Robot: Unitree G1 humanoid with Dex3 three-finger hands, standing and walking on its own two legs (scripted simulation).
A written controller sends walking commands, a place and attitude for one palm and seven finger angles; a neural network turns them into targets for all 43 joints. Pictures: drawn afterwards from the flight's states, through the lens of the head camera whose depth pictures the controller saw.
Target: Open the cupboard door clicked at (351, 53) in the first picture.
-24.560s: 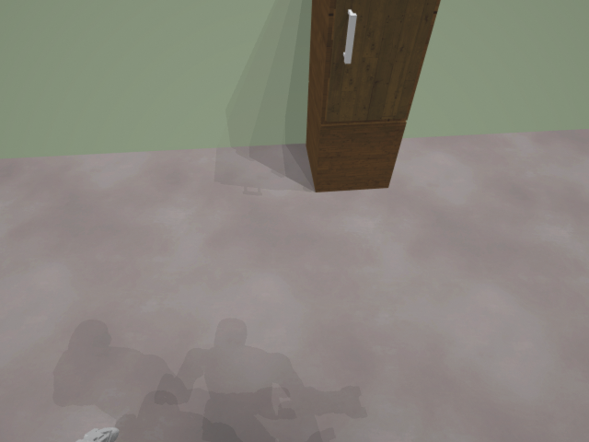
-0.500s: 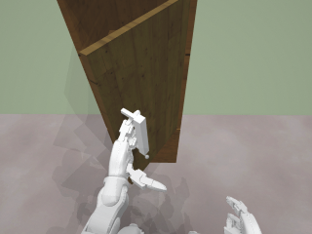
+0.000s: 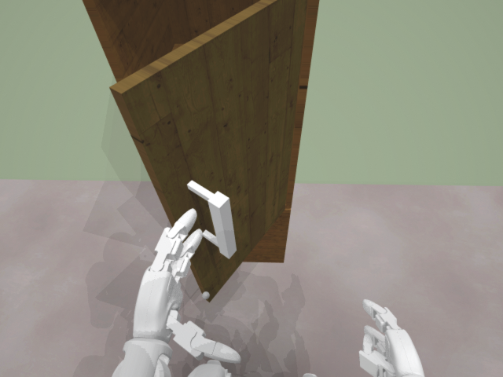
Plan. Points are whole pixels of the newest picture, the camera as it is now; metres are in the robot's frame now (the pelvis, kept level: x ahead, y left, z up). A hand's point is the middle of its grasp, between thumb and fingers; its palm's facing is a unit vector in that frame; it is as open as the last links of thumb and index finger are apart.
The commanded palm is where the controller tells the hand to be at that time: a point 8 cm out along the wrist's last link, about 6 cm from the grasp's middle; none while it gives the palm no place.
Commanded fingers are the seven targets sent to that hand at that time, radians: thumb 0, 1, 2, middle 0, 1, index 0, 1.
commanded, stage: slide the hand sideways off the handle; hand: left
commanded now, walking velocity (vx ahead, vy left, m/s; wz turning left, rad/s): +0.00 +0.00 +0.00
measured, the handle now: (213, 221) +0.34 +0.08 +0.06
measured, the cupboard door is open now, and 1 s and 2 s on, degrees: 55 55 55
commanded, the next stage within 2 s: draw the hand back to the body in 0.40 s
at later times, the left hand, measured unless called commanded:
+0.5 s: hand (169, 330) +0.18 +0.12 +0.07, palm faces -0.03 -1.00 -0.02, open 16.3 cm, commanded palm +0.15 +0.18 +0.07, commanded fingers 0.00 -0.50 0.30 -0.15 -0.30 -0.15 -0.30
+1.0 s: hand (106, 313) +0.18 +0.17 +0.13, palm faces +0.00 -1.00 -0.07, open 16.2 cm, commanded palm +0.15 +0.23 +0.14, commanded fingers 0.00 -0.29 0.39 -0.16 -0.30 -0.16 -0.30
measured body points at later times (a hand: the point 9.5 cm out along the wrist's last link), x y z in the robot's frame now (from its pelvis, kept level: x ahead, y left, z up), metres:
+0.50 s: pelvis +0.00 -0.01 -0.01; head +0.05 -0.02 +0.43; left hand +0.17 +0.17 +0.07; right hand +0.19 -0.24 -0.09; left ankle +0.02 +0.13 -0.67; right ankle -0.02 -0.10 -0.67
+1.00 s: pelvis +0.00 +0.01 +0.02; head +0.01 +0.00 +0.47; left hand +0.18 +0.23 +0.13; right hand +0.19 -0.21 -0.05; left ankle +0.02 +0.13 -0.67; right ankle -0.02 -0.10 -0.67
